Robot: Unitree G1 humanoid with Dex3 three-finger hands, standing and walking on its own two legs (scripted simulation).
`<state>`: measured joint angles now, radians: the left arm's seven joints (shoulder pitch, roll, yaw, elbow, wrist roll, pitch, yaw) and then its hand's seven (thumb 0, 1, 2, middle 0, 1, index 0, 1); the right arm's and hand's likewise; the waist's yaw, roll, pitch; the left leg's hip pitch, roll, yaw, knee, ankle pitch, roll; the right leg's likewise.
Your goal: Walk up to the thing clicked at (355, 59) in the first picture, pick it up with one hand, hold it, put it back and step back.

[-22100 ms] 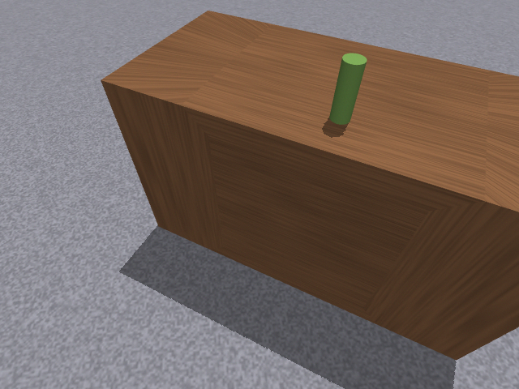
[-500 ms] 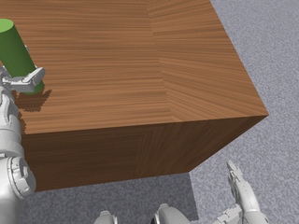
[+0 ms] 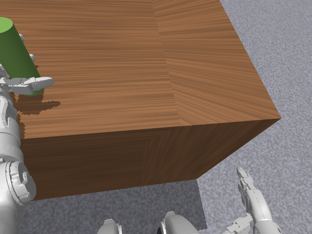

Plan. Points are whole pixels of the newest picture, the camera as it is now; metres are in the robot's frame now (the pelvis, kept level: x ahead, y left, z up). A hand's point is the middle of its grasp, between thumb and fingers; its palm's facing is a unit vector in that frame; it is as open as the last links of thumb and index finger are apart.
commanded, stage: withdraw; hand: left
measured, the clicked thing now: (17, 61) +0.50 +0.25 +0.12
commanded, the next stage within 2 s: rise in 0.44 s
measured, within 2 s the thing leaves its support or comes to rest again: neither
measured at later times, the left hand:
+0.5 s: hand out of the picture +0.52 +0.30 +0.19, palm faces +0.31 -0.95 +0.01, open 17.6 cm
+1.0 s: hand out of the picture +0.44 +0.40 +0.20, palm faces +0.50 -0.81 -0.31, open 17.6 cm
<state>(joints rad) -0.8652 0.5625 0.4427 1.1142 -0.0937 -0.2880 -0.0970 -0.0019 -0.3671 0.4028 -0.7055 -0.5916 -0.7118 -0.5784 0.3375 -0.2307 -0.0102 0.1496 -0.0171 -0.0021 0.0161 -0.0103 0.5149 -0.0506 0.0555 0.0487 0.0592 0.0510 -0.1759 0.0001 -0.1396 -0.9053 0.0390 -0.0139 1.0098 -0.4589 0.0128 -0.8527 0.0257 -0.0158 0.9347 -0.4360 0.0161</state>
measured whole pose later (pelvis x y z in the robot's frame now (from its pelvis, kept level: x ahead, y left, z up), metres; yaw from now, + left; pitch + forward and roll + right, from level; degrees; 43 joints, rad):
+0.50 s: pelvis +0.01 +0.00 +0.01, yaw +0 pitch +18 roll -3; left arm -1.00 0.75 0.50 1.17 -0.06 -0.16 -0.15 -0.01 -0.61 0.04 -0.08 -0.08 -0.09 -0.08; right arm 0.32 -0.24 -0.01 0.22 0.01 0.01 -0.01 -0.01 0.51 -0.06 0.06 0.05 0.06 0.05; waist -0.18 0.00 -0.14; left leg -0.81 0.04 -0.01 0.93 -0.44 0.01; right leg -0.75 0.03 -0.01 0.85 -0.41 0.01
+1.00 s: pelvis +0.02 +0.01 +0.04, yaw +0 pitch +13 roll -3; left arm -0.72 0.77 0.44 0.95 0.03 0.00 -0.05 -0.01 -0.59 0.07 -0.06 -0.04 -0.05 -0.06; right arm 0.36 -0.28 -0.04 0.34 0.05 0.00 0.04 -0.01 0.54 -0.06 0.05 0.05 0.06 0.05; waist -0.05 0.02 -0.14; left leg -0.61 0.02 0.00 0.77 -0.40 0.02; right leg -0.55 0.01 0.00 0.68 -0.36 0.02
